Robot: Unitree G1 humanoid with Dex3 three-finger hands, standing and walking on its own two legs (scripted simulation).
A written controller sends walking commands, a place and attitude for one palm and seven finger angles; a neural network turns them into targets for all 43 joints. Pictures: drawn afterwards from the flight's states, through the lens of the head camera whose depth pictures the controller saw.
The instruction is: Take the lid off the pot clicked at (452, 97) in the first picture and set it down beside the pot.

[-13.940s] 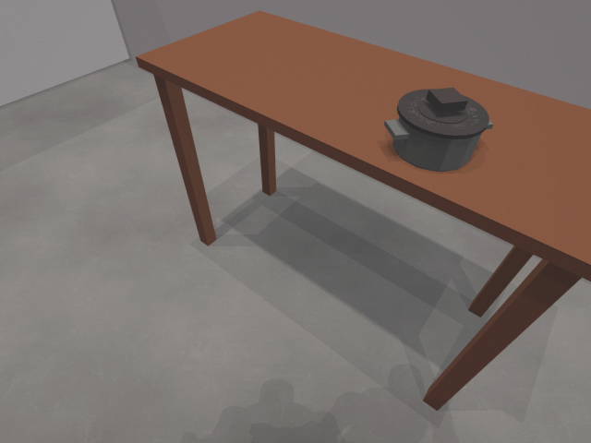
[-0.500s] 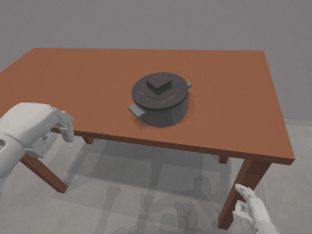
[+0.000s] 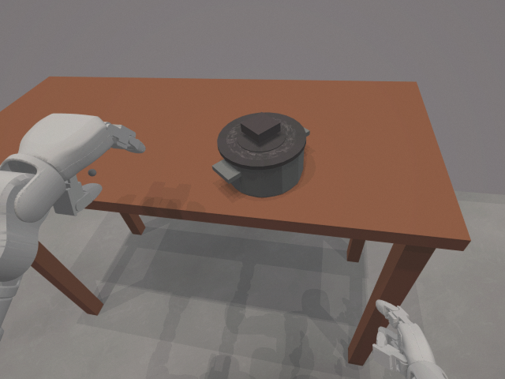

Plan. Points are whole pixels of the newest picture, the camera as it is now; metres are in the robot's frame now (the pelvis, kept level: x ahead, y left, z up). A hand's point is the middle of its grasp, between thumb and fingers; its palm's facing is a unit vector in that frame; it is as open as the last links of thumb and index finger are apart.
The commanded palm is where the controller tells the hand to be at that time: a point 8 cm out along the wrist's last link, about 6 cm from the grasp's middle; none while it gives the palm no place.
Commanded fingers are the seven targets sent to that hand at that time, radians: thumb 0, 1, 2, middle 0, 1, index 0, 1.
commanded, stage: reach forward and open the fingers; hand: left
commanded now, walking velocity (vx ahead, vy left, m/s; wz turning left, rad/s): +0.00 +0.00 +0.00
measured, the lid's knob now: (260, 127) +0.50 +0.04 +0.16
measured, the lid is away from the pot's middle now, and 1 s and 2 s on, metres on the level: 0.00 0.00 0.00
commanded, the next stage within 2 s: move the open hand above the knob in 0.02 s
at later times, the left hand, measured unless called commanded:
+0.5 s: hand (134, 146) +0.35 +0.20 +0.23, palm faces -0.01 +0.02 -1.00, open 9.9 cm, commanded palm +0.32 +0.19 +0.29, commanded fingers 0.00 -0.36 1.65 -0.87 -0.08 -0.87 -0.08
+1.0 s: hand (189, 123) +0.41 +0.14 +0.23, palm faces -0.04 +0.00 -1.00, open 9.9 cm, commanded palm +0.38 +0.13 +0.29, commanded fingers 0.00 -0.36 1.65 -0.87 -0.08 -0.87 -0.08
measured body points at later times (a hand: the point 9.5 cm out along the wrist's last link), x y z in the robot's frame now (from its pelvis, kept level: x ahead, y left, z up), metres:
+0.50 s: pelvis +0.01 -0.01 +0.00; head +0.02 -0.06 +0.45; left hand +0.34 +0.20 +0.29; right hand +0.24 -0.22 -0.09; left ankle +0.05 +0.07 -0.74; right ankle +0.05 -0.13 -0.74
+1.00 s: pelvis +0.03 -0.03 +0.00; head +0.03 -0.08 +0.45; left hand +0.40 +0.14 +0.28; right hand +0.24 -0.24 -0.10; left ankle +0.05 +0.07 -0.74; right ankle +0.05 -0.13 -0.74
